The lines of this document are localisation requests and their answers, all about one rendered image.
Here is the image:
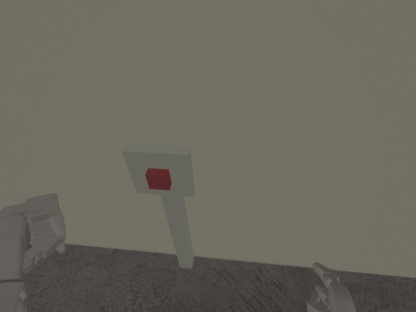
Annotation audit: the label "left robot hand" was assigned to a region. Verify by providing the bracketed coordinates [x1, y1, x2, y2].
[0, 193, 66, 281]

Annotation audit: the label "right robot hand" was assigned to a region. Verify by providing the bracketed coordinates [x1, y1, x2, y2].
[307, 262, 356, 312]

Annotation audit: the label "panel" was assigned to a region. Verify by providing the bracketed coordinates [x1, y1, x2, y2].
[122, 144, 195, 269]

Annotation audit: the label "button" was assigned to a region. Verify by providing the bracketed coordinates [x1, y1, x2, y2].
[145, 168, 172, 190]

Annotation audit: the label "left robot forearm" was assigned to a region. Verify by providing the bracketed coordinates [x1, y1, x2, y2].
[0, 279, 29, 312]

